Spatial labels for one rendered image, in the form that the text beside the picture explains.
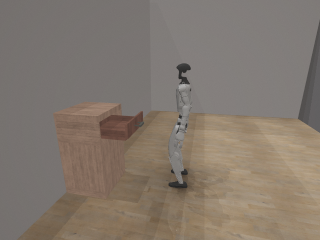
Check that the robot left thigh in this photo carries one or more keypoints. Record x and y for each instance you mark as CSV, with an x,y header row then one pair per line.
x,y
171,148

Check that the humanoid robot head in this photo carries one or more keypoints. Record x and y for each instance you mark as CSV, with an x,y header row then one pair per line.
x,y
183,68

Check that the cabinet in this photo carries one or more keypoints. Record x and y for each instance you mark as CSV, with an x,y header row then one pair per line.
x,y
92,166

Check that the handle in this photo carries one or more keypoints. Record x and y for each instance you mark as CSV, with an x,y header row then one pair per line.
x,y
141,123

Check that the left robot hand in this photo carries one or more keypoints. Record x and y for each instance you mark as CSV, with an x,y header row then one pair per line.
x,y
179,137

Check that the drawer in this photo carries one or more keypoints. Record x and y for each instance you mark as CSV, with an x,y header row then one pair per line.
x,y
120,127

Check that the robot left forearm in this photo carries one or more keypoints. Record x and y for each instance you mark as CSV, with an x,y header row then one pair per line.
x,y
184,118

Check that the robot left upper arm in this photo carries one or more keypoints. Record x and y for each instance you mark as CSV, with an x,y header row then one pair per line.
x,y
184,95

